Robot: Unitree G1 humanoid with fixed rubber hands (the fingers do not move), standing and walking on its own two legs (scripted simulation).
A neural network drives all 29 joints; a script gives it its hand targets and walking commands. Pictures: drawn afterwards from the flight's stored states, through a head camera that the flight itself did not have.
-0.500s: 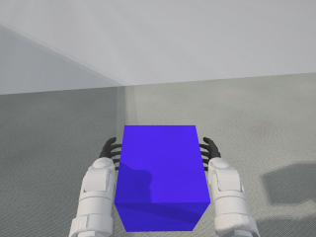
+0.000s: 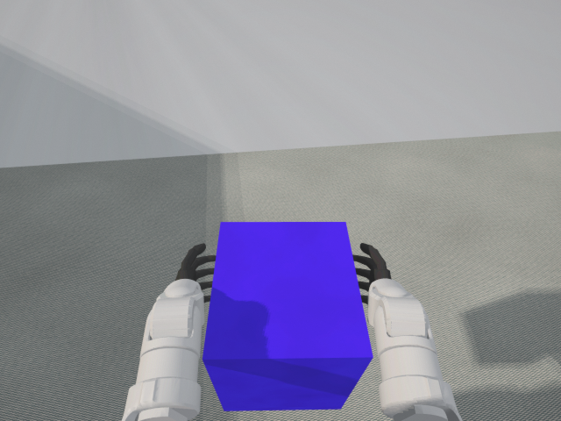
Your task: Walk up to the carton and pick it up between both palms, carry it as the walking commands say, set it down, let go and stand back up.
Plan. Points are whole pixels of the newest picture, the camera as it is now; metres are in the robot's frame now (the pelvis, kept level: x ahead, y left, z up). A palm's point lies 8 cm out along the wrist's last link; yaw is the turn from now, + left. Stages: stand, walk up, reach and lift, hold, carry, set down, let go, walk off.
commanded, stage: hold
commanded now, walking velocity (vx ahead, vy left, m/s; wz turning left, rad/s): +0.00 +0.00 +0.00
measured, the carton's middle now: (283, 319) +0.29 +0.00 -0.03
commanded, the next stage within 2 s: carry in 0.16 s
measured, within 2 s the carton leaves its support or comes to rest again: neither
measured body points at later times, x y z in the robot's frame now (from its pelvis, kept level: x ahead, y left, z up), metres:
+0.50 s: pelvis +0.01 +0.03 -0.02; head -0.01 +0.03 +0.43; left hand +0.32 +0.16 +0.06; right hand +0.30 -0.13 +0.06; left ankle +0.04 +0.13 -0.74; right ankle +0.02 -0.10 -0.74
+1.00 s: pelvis +0.02 +0.11 -0.02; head -0.01 +0.12 +0.43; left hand +0.31 +0.15 +0.07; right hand +0.19 -0.12 +0.06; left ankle +0.05 +0.18 -0.74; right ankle -0.02 +0.02 -0.73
